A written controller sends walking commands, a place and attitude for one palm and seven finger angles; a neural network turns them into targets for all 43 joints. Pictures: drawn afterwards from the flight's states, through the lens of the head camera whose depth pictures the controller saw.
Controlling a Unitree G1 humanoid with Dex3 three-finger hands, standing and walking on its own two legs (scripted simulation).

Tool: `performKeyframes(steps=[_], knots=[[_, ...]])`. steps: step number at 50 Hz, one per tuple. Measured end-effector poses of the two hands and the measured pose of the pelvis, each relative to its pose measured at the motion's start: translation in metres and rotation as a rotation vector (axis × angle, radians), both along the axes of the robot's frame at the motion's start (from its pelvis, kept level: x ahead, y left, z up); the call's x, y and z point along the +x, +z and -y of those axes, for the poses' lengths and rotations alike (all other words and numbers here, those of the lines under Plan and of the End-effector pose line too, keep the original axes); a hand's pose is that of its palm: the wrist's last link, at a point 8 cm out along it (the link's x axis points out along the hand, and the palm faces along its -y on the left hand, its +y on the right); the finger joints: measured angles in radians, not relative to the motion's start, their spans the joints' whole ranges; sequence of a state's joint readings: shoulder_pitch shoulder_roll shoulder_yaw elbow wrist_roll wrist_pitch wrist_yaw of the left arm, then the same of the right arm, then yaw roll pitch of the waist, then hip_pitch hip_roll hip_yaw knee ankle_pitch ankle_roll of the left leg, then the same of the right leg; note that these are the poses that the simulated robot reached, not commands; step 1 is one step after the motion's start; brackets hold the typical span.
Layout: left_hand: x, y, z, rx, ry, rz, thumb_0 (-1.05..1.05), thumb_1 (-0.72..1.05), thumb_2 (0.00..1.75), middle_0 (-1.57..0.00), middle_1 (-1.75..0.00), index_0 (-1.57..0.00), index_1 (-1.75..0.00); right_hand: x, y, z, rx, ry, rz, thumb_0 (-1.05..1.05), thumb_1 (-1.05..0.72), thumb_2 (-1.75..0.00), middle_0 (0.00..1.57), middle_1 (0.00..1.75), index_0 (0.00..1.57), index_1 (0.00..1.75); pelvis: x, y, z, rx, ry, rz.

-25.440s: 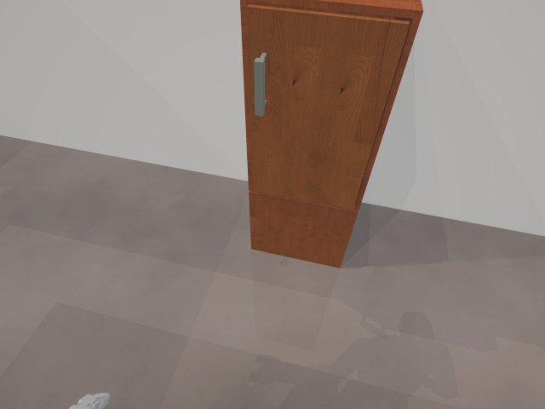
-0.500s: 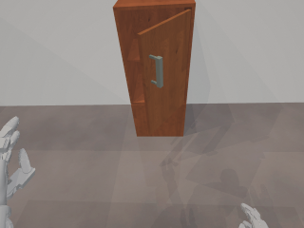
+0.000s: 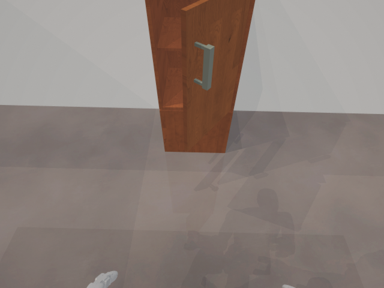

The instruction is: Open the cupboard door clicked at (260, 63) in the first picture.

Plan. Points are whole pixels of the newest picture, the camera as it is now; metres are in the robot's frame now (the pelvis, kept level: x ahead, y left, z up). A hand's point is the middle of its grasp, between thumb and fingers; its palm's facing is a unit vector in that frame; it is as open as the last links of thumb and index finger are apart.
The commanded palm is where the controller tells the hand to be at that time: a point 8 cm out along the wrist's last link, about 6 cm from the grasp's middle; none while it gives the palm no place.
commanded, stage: let the arm hang, fingers relaxed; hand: left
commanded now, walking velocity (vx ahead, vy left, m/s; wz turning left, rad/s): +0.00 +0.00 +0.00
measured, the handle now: (202, 66) +0.73 -0.01 +0.07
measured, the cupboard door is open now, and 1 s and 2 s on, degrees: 53 53 53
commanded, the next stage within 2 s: look to check the result in 0.84 s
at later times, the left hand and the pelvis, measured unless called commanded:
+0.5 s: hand out of the picture -0.02 +0.21 -0.16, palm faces +0.02 -0.97 -0.24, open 7.4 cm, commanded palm none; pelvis -0.01 +0.02 +0.01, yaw -1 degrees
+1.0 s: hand out of the picture -0.03 +0.18 -0.16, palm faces +0.01 -0.98 -0.18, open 7.4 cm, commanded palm none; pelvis -0.01 +0.02 +0.01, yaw -2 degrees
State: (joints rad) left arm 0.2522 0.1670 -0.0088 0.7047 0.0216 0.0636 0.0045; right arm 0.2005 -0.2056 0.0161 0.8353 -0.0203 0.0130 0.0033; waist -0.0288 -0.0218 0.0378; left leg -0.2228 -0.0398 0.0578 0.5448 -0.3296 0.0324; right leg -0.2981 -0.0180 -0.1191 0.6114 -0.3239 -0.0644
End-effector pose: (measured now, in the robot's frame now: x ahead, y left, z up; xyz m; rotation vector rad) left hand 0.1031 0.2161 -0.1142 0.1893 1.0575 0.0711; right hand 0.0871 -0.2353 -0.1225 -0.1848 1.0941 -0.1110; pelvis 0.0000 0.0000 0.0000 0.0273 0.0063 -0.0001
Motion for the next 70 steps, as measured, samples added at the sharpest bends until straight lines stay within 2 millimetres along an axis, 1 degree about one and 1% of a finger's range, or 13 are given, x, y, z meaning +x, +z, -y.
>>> performKeyframes(steps=[1, 2, 3, 5, 8, 13, 18, 23, 35, 40, 47, 55, 70], knots=[[-0.018, -0.012, 0.011, -0.042, 0.01, -0.069, 0.02, 0.91, 0.9, -0.2, -0.3, -0.19, -0.3, -0.013, 0.0, -0.003, -0.005, -0.001, -0.046, 0.01, -0.91, -0.89, 0.2, 0.3, 0.2, 0.3, 0.0, 0.001, 0.0, -0.003, 0.001, 0.003], [-0.027, -0.016, 0.012, -0.062, 0.08, -0.08, -0.01, 0.94, 0.9, -0.21, -0.3, -0.2, -0.3, -0.025, 0.0, -0.005, -0.011, 0.0, -0.093, 0.01, -0.91, -0.89, 0.2, 0.3, 0.2, 0.3, -0.001, 0.003, 0.0, -0.008, 0.008, 0.003], [-0.031, -0.017, 0.008, -0.061, 0.12, -0.078, -0.03, 0.97, 0.9, -0.21, -0.3, -0.2, -0.3, -0.038, 0.0, -0.008, -0.015, 0.004, -0.14, 0.01, -0.91, -0.89, 0.2, 0.3, 0.2, 0.3, -0.002, 0.004, 0.0, -0.013, 0.014, 0.004], [-0.041, -0.018, -0.001, -0.045, 0.125, -0.101, -0.06, 1.0, 0.89, -0.21, -0.3, -0.21, -0.3, -0.059, -0.001, -0.011, -0.02, 0.0, -0.22, 0.01, -0.92, -0.89, 0.2, 0.3, 0.2, 0.3, -0.004, 0.007, -0.001, -0.021, 0.019, 0.008], [-0.06, -0.016, -0.016, -0.01, 0.119, -0.166, -0.05, 0.99, 0.9, -0.21, -0.3, -0.2, -0.3, -0.084, -0.004, -0.014, -0.015, -0.029, -0.289, 0.01, -0.92, -0.89, 0.2, 0.3, 0.2, 0.3, -0.005, 0.01, -0.006, -0.031, 0.017, 0.014], [-0.091, -0.009, -0.04, 0.054, 0.122, -0.273, -0.02, 0.95, 0.9, -0.21, -0.3, -0.2, -0.3, -0.109, -0.011, -0.026, 0.018, -0.072, -0.33, 0.01, -0.92, -0.89, 0.2, 0.3, 0.2, 0.3, -0.007, 0.012, -0.014, -0.032, 0.004, 0.024], [-0.112, -0.005, -0.05, 0.084, 0.132, -0.332, 0.0, 0.92, 0.9, -0.2, -0.3, -0.2, -0.3, -0.122, -0.016, -0.04, 0.053, -0.082, -0.349, 0.01, -0.92, -0.89, 0.2, 0.3, 0.2, 0.3, -0.01, 0.014, -0.019, -0.029, -0.007, 0.032], [-0.124, -0.007, -0.045, 0.071, 0.135, -0.354, 0.01, 0.91, 0.9, -0.2, -0.3, -0.19, -0.3, -0.128, -0.019, -0.05, 0.076, -0.085, -0.352, 0.0, -0.91, -0.89, 0.2, 0.3, 0.2, 0.3, -0.012, 0.014, -0.021, -0.027, -0.015, 0.038], [-0.131, -0.019, -0.011, -0.02, 0.11, -0.369, 0.01, 0.91, 0.9, -0.2, -0.3, -0.2, -0.3, -0.135, -0.017, -0.057, 0.074, -0.114, -0.343, 0.0, -0.91, -0.89, 0.2, 0.3, 0.2, 0.3, -0.015, 0.014, -0.023, -0.025, -0.029, 0.043], [-0.136, -0.02, -0.008, -0.027, 0.114, -0.388, 0.01, 0.91, 0.9, -0.2, -0.3, -0.2, -0.3, -0.143, -0.015, -0.057, 0.072, -0.126, -0.364, 0.0, -0.91, -0.89, 0.2, 0.3, 0.2, 0.3, -0.015, 0.014, -0.022, -0.023, -0.03, 0.036], [-0.138, -0.018, -0.012, -0.01, 0.123, -0.401, 0.01, 0.91, 0.9, -0.2, -0.3, -0.2, -0.3, -0.151, -0.015, -0.057, 0.075, -0.135, -0.396, 0.0, -0.91, -0.89, 0.2, 0.3, 0.2, 0.3, -0.013, 0.014, -0.021, -0.024, -0.029, 0.032], [-0.129, -0.016, -0.018, 0.013, 0.118, -0.389, 0.01, 0.91, 0.9, -0.2, -0.3, -0.2, -0.3, -0.146, -0.016, -0.053, 0.074, -0.14, -0.394, 0.0, -0.91, -0.89, 0.2, 0.3, 0.2, 0.3, -0.008, 0.014, -0.019, -0.024, -0.031, 0.031], [-0.096, -0.014, -0.02, 0.023, 0.102, -0.319, 0.01, 0.9, 0.9, -0.2, -0.3, -0.2, -0.3, -0.115, -0.014, -0.034, 0.043, -0.117, -0.337, 0.0, -0.91, -0.89, 0.2, 0.3, 0.2, 0.3, -0.002, 0.015, -0.014, -0.025, -0.027, 0.031]])
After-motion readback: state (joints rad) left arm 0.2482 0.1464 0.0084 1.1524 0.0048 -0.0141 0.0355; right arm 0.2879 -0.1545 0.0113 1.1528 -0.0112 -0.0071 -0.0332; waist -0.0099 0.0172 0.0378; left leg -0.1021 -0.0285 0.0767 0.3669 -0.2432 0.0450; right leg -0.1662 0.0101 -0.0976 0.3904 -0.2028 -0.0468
